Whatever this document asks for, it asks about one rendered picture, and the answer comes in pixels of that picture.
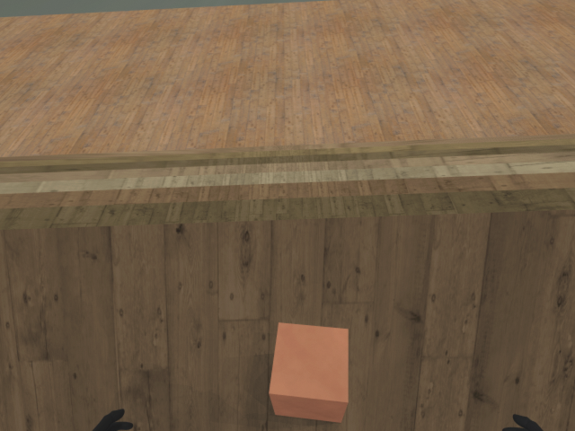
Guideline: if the carton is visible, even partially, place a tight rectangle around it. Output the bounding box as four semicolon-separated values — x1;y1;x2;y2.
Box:
269;322;349;423

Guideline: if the left robot hand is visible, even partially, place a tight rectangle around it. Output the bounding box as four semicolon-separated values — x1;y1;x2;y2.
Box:
93;409;133;431

